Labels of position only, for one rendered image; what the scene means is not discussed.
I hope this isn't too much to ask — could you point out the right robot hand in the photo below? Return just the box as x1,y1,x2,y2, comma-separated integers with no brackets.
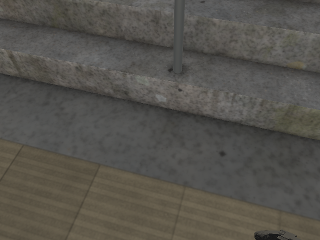
254,229,301,240

